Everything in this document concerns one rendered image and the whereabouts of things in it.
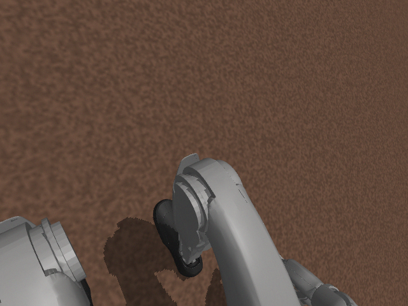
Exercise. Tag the right robot arm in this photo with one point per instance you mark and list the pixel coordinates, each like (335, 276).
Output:
(329, 295)

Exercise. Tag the left robot foot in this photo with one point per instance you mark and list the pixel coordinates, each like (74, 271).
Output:
(87, 290)

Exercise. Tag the right robot foot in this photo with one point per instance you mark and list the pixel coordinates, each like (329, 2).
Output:
(163, 218)

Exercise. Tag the right robot hand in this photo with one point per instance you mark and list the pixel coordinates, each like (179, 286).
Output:
(303, 280)

